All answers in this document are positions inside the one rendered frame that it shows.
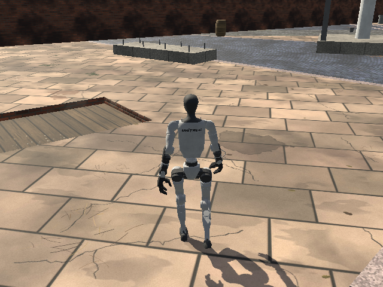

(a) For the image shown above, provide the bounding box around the right robot forearm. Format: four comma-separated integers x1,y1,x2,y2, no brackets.
213,143,223,164

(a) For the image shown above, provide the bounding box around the right robot upper arm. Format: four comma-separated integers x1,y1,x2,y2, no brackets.
203,120,219,152

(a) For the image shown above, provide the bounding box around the left robot hand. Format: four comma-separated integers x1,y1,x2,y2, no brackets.
157,177,172,195

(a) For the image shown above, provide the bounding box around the robot left foot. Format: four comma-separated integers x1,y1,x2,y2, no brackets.
180,227,188,242

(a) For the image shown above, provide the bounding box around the left robot upper arm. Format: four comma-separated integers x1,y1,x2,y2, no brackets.
165,120,179,155

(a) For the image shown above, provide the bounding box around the robot torso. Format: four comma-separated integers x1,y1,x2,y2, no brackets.
177,118,205,179

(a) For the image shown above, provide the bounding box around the right robot hand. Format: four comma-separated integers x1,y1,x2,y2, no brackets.
209,162,223,174

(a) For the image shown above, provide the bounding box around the left robot forearm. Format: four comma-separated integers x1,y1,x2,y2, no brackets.
159,146,171,178

